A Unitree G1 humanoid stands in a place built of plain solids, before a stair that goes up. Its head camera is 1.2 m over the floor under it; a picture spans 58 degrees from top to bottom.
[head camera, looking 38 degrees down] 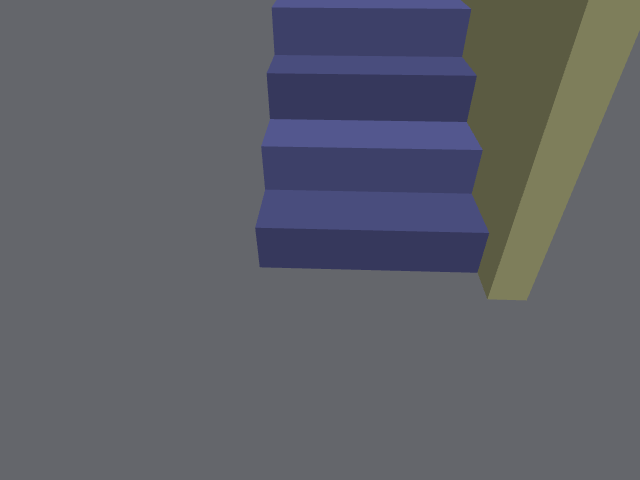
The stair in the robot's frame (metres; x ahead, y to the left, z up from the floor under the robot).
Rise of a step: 0.21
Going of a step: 0.28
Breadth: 0.90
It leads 2 degrees to the right of straight ahead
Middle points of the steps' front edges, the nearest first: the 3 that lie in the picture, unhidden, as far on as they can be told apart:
1.33 -0.20 0.21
1.62 -0.21 0.41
1.90 -0.22 0.62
